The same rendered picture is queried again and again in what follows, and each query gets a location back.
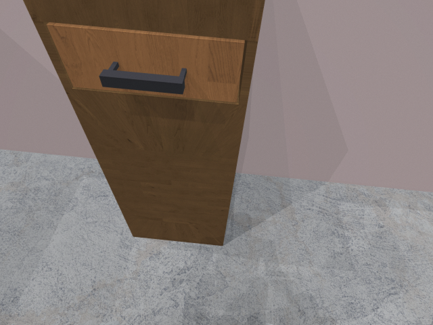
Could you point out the handle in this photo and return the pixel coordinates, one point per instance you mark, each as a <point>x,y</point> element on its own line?
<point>142,81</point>

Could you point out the cabinet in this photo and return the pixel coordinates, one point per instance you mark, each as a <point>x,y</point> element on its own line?
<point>169,161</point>

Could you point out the drawer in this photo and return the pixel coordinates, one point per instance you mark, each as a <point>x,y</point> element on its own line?
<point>213,64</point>

